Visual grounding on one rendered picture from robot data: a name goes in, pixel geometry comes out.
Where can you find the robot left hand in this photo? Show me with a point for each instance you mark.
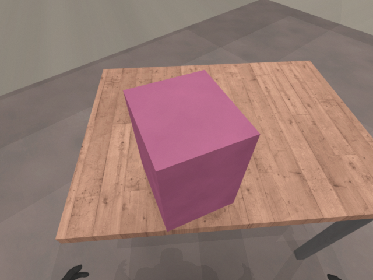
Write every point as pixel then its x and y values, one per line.
pixel 74 273

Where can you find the carton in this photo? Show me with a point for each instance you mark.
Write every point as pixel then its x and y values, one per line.
pixel 194 143

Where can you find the table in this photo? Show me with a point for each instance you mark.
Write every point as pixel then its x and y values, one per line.
pixel 313 161

